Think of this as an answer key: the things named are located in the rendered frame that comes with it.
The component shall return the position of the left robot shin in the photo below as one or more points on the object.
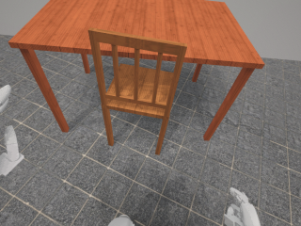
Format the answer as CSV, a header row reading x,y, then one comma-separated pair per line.
x,y
124,216

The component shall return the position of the table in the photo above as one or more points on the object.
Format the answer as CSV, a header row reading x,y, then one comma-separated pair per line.
x,y
212,34

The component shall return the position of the right robot hand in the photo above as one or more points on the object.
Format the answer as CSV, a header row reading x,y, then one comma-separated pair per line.
x,y
246,215

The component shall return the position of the left robot hand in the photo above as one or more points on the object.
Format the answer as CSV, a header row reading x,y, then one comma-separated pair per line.
x,y
12,158

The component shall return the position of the chair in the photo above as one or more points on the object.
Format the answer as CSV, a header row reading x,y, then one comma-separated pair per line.
x,y
137,90

